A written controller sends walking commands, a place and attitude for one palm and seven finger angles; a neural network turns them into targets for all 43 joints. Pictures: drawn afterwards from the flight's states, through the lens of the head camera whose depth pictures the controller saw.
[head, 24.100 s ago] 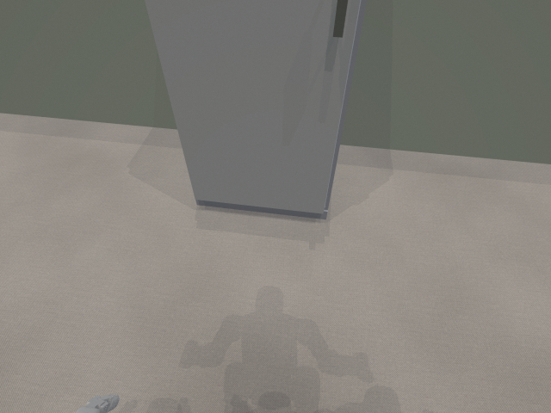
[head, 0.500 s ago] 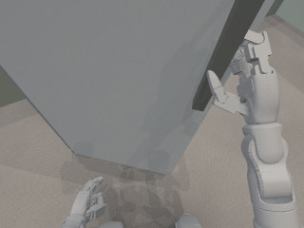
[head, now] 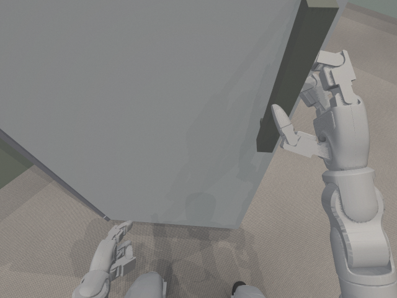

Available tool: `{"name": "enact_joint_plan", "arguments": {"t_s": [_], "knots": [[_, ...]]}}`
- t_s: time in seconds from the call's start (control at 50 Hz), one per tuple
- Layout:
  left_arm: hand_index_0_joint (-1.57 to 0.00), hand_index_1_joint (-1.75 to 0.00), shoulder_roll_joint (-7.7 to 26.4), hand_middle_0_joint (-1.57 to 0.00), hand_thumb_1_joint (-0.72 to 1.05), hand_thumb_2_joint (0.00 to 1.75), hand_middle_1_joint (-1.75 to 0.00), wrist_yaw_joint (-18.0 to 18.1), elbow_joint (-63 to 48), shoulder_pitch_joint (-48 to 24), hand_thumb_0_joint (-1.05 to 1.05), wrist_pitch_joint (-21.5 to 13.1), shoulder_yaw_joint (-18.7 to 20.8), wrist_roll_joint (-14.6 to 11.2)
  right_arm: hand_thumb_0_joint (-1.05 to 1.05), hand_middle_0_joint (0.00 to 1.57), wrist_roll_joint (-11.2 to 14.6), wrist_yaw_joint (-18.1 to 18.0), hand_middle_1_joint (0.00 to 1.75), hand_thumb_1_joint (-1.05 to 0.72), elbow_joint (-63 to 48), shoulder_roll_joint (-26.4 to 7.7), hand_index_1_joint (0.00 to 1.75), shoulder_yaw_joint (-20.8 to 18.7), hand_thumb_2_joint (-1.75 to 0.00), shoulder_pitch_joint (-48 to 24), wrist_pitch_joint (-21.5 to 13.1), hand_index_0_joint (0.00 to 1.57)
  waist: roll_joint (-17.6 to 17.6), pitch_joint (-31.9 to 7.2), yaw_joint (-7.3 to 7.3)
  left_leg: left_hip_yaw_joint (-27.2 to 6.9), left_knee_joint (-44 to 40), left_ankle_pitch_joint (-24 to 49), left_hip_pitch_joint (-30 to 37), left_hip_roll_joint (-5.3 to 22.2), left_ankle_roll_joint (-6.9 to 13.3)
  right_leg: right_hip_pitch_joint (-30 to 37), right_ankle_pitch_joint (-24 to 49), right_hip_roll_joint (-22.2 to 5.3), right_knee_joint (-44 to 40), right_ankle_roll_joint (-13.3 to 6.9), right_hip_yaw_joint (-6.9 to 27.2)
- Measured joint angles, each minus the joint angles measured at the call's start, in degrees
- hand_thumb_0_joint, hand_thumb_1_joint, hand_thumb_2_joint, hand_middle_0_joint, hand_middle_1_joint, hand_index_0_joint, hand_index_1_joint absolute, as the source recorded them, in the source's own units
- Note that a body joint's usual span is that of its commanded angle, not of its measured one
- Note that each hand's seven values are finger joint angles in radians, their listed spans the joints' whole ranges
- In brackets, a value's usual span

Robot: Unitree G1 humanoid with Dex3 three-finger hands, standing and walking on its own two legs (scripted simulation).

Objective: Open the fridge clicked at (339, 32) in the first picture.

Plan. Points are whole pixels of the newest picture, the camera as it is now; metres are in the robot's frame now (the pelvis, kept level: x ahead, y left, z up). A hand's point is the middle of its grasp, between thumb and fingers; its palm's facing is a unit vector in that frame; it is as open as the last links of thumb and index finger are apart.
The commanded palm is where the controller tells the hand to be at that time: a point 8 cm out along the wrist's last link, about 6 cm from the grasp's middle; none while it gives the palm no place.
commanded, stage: walk backward, drawing the door open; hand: right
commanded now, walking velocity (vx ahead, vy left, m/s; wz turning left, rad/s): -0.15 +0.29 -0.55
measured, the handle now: (281, 85) +0.37 -0.10 +0.23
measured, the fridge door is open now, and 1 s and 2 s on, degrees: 53 69 67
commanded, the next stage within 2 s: stop walking and hold the door back in 0.56 s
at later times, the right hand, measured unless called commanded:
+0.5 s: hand (272, 210) +0.21 -0.07 +0.20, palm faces +0.29 +0.94 -0.20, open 8.6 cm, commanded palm +0.16 -0.12 +0.20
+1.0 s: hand (263, 258) +0.16 -0.06 +0.21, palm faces +0.53 +0.84 -0.06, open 6.4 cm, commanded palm +0.13 -0.09 +0.19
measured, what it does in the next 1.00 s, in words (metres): steps to the left, turning right: left foot, then right foot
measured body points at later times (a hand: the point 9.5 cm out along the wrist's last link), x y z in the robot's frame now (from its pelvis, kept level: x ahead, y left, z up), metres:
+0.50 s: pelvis -0.04 +0.15 +0.00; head +0.01 +0.11 +0.44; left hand +0.16 +0.33 -0.09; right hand +0.19 -0.12 +0.21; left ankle -0.02 +0.32 -0.70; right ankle +0.01 +0.02 -0.75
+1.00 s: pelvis -0.08 +0.22 +0.00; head -0.06 +0.18 +0.44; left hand +0.18 +0.35 -0.08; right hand +0.13 -0.10 +0.22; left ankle -0.03 +0.38 -0.68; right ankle -0.05 +0.14 -0.75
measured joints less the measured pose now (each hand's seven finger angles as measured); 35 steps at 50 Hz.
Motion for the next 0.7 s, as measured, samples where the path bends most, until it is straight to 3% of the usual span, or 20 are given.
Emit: {"name": "enact_joint_plan", "arguments": {"t_s": [0.04, 0.08, 0.12, 0.16, 0.18, 0.2, 0.24, 0.26, 0.28, 0.32, 0.36, 0.4, 0.48, 0.54, 0.58, 0.6, 0.64, 0.68, 0.7], "knots": [[-0.2, -0.3, -0.84, -0.2, 0.9, 0.89, -0.3, 0.07, -0.53, 0.82, 0.01, -0.4, -0.91, -0.41, -0.17, 0.42, 0.87, -0.03, 1.38, -0.49, -0.04, -1.75, 1.0, -1.72, -0.85, 0.25, -0.08, 0.09, 0.43, -1.26, -0.56, 0.03, -9.77, 3.3, 5.53, 0.64, -0.6, -2.67, -0.88, -0.72, 2.85, 1.31, 2.07], [-0.2, -0.3, -1.85, -0.2, 0.9, 0.89, -0.3, -0.01, -1.15, 1.21, 0.01, -0.75, -2.11, -0.77, -0.21, 0.43, 1.41, -0.18, 1.38, -0.48, -0.6, -4.24, 0.98, -4.49, -0.89, 0.02, 0.45, 0.07, 3.35, -3.18, -1.12, 0.4, -18.75, 8.53, 10.24, 2.8, -1.19, -7.04, -4.24, 0.5, 9.2, 0.61, 2.93], [-0.2, -0.3, -0.38, -0.2, 0.9, 0.89, -0.3, 0.27, -0.02, -1.11, 0.01, -0.63, -2.06, -0.77, -0.25, 0.44, 1.38, -0.91, 1.39, -0.47, -0.86, -3.29, 0.97, -7.5, -0.91, 1.29, -0.72, 0.06, 1.17, -1.93, 0.87, 2.66, -14.9, 6.14, 9.16, 1.33, -2.91, -12.06, -14.39, 1.33, 22.58, -0.94, 4.71], [-0.2, -0.3, 0.45, -0.2, 0.9, 0.89, -0.3, 1.12, 0.95, -2.09, 0.01, 0.05, -1.24, -0.66, -0.25, 0.44, 1.63, -1.85, 1.39, -0.47, -2.38, -2.87, 0.99, -8.85, -0.9, 3.33, -0.42, 0.08, 2.03, -1.35, 2.27, 3.49, -12.09, 4.32, 8.46, 2.2, -2.48, -14.33, -20.73, 4.84, 33.21, -1.7, 1.42], [-0.2, -0.3, 0.71, -0.2, 0.9, 0.89, -0.3, 1.66, 1.03, -2.09, 0.01, 0.5, -0.92, -0.43, -0.24, 0.45, 1.76, -2.02, 1.39, -0.47, -3.2, -2.95, 0.99, -9.23, -0.89, 4.37, -0.43, 0.08, 3.03, -1.39, 2.9, 3.82, -11.56, 3.99, 8.3, 2.9, -1.99, -14.19, -22.23, 6.32, 34.56, -1.98, -1.23], [-0.2, -0.3, 0.98, -0.2, 0.9, 0.89, -0.3, 2.14, 0.89, -1.74, 0.01, 0.93, -0.67, -0.11, -0.24, 0.45, 1.9, -2.04, 1.4, -0.46, -3.84, -3.16, 0.99, -9.36, -0.89, 5.26, -0.62, 0.09, 4.01, -1.75, 3.66, 4.46, -11.24, 3.82, 8.1, 3.6, -1.56, -13.28, -22.25, 7.5, 32.67, -2.19, -3.97], [-0.2, -0.3, 1.78, -0.2, 0.9, 0.89, -0.3, 2.73, 0.26, -0.32, 0.01, 1.29, -0.24, 0.35, -0.25, 0.45, 2.32, -2.01, 1.4, -0.46, -4.67, -3.76, 0.99, -8.98, -0.88, 6.32, -1.17, 0.1, 5.28, -3.37, 4.89, 6.21, -8.91, 2.87, 6.43, 4.59, -0.78, -9.09, -16.11, 8.97, 20.61, -2.46, -9.11], [-0.2, -0.3, 2.22, -0.2, 0.9, 0.89, -0.3, 2.85, -0.2, 0.35, 0.01, 1.15, 0.15, 0.56, -0.27, 0.45, 2.47, -2.04, 1.4, -0.46, -4.98, -4.12, 0.99, -8.76, -0.88, 6.27, -1.45, 0.1, 5.46, -4.05, 4.88, 6.92, -5.55, 1.92, 4.52, 4.7, -0.03, -6.74, -8.41, 9.08, 13.84, -4.19, -10.56], [-0.2, -0.3, 1.77, -0.2, 0.9, 0.89, -0.3, 2.94, 0.09, 0.14, 0.01, 1.02, 0.79, 0.89, -0.28, 0.45, 2.61, -1.93, 1.4, -0.46, -4.83, -4.71, 0.99, -8.88, -0.88, 5.73, -2.17, 0.1, 6.87, -3.27, 4.22, 5.86, -0.69, -0.28, 2.69, 4.73, 0.6, -6.2, -4.98, 9.4, 13.01, -6.5, -11.28], [-0.2, -0.3, 0.77, -0.2, 0.91, 0.89, -0.3, 2.53, 1.16, -0.26, 0.01, 0.93, 1.25, 1.71, -0.29, 0.46, 2.15, -1.42, 1.4, -0.46, -4.31, -4.65, 0.99, -9.36, -0.87, 5.63, -3.51, 0.1, 8.23, -1.63, 3.4, 2.56, 10.6, -4.69, -0.77, 1.64, 0.48, -5.17, -5.1, 9.0, 12.68, -7.86, -10.82], [-0.2, -0.3, 0.23, -0.2, 0.91, 0.89, -0.3, 2.28, 1.99, 0.26, 0.01, 0.76, 0.92, 2.12, -0.28, 0.46, 1.5, -1.27, 1.4, -0.45, -3.99, -4.2, 1.01, -9.1, -0.87, 6.39, -3.77, 0.11, 7.32, -1.23, 3.71, 1.86, 18.45, -4.1, -3.62, -1.65, 0.15, -4.4, -3.9, 7.89, 9.43, -7.11, -7.83], [-0.2, -0.3, 0.18, -0.2, 0.91, 0.89, -0.3, 2.01, 2.29, 1.24, 0.01, 0.6, 0.55, 1.89, -0.25, 0.46, 0.96, -1.49, 1.4, -0.45, -3.9, -3.46, 1.02, -8.18, -0.86, 7.02, -3.09, 0.11, 5.45, -1.38, 3.09, 2.55, 18.94, -2.38, -4.79, -2.93, 0.12, -3.8, -0.81, 6.21, 5.11, -5.85, -5.01], [-0.2, -0.3, 0.57, -0.2, 0.9, 0.89, -0.3, 1.84, 1.48, 2.93, 0.01, -0.1, -0.21, 1.13, -0.22, 0.44, 1.77, -2.14, 1.38, -0.46, -3.39, -3.0, 1.05, -7.56, -0.84, 8.6, -1.67, 0.12, 1.56, -2.38, 1.2, 2.89, 3.76, -3.6, 0.17, -2.65, 0.35, -3.45, 3.35, 3.08, -0.17, -3.52, -1.39], [-0.2, -0.3, 0.06, -0.2, 0.9, 0.89, -0.3, 2.01, 0.18, 3.58, 0.01, -0.8, -1.13, 0.95, -0.22, 0.43, 3.19, -2.48, 1.36, -0.47, -2.73, -4.19, 1.05, -8.91, -0.85, 9.39, -1.25, 0.1, 0.74, -3.77, 0.52, 2.58, -11.4, -0.94, 7.39, -1.87, 0.44, -5.22, 4.09, 2.46, 0.13, -1.88, 0.71], [-0.2, -0.3, -0.8, -0.2, 0.9, 0.89, -0.3, 1.92, -0.96, 3.74, 0.01, -1.23, -2.12, 0.76, -0.25, 0.42, 3.86, -2.78, 1.35, -0.48, -2.86, -6.14, 1.04, -11.01, -0.87, 9.27, -0.58, 0.08, 3.16, -5.3, -0.11, 2.07, -20.85, 3.61, 12.1, 0.36, 1.2, -8.4, 2.01, 3.96, 4.3, -1.07, 0.69], [-0.2, -0.3, -0.59, -0.2, 0.9, 0.89, -0.3, 1.87, -0.97, 2.72, 0.01, -1.3, -2.53, 0.62, -0.27, 0.42, 3.91, -2.98, 1.35, -0.49, -2.72, -6.1, 1.03, -12.47, -0.87, 9.23, -0.95, 0.06, 3.1, -4.99, -0.09, 2.46, -21.73, 8.32, 12.14, 0.53, 0.24, -10.57, -2.26, 3.94, 9.05, -1.07, 0.96], [-0.2, -0.3, 0.44, -0.2, 0.9, 0.89, -0.3, 1.92, 0.31, 0.82, 0.01, -1.11, -2.37, 0.26, -0.28, 0.43, 3.36, -3.68, 1.36, -0.49, -2.4, -4.57, 1.04, -13.92, -0.87, 10.15, -1.99, 0.06, 1.5, -3.91, 1.48, 4.16, -17.82, 7.65, 11.52, -0.14, -1.06, -14.56, -13.57, 5.11, 23.9, -1.31, 1.41], [-0.2, -0.3, 0.54, -0.2, 0.9, 0.89, -0.3, 2.38, 1.26, 0.22, 0.01, -0.55, -1.96, 0.1, -0.27, 0.43, 3.04, -4.21, 1.37, -0.49, -3.4, -3.84, 1.06, -14.63, -0.85, 11.91, -1.96, 0.08, 3.24, -4.15, 1.95, 4.25, -15.69, 5.37, 11.06, 1.19, -0.94, -16.19, -19.54, 7.74, 36.03, -1.37, -1.35], [-0.2, -0.3, 0.51, -0.2, 0.9, 0.89, -0.3, 2.82, 1.49, 0.32, 0.01, -0.33, -1.84, 0.26, -0.27, 0.43, 3.1, -4.46, 1.37, -0.48, -3.18, -3.59, 1.07, -14.63, -0.84, 12.54, -2.86, 0.09, 4.47, -4.53, 2.28, 4.43, -15.44, 4.84, 11.02, 2.05, -0.76, -15.81, -21.24, 8.63, 38.04, -1.47, -3.31]]}}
